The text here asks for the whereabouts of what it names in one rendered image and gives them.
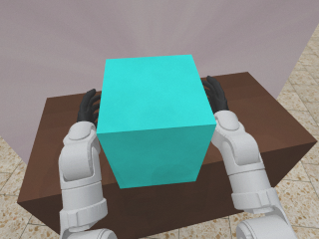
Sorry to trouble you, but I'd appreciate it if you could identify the left robot hand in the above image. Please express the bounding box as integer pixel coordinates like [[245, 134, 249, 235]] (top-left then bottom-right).
[[77, 89, 102, 128]]

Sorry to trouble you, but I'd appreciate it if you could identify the pedestal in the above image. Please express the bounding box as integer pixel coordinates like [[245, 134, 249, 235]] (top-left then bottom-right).
[[16, 72, 318, 239]]

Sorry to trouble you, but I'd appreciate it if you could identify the right robot forearm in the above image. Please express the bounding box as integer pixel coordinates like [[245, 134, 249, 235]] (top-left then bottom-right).
[[211, 110, 298, 239]]

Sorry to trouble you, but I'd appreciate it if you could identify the right robot hand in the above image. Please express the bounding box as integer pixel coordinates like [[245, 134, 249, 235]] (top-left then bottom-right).
[[201, 76, 229, 114]]

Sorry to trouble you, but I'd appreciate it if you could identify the carton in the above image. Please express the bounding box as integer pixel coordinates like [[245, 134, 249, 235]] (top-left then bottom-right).
[[96, 54, 217, 189]]

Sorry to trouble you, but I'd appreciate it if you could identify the right robot upper arm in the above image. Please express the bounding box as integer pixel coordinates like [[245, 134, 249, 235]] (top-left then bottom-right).
[[235, 214, 296, 239]]

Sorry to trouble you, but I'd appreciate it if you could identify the left robot upper arm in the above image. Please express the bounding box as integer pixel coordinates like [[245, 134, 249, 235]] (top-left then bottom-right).
[[67, 228, 118, 239]]

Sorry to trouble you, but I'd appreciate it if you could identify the left robot forearm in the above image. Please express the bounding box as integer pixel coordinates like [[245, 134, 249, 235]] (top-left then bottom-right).
[[58, 120, 108, 239]]

